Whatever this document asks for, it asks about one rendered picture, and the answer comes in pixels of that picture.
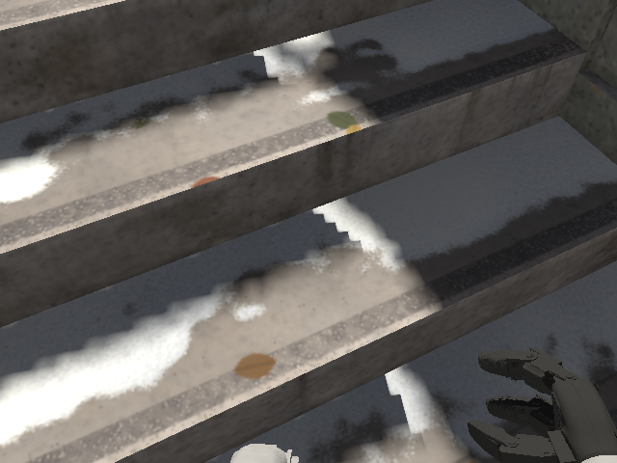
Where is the robot right hand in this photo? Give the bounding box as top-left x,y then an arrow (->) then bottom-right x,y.
468,347 -> 617,463

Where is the robot left thigh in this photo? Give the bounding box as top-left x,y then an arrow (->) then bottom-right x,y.
230,444 -> 301,463

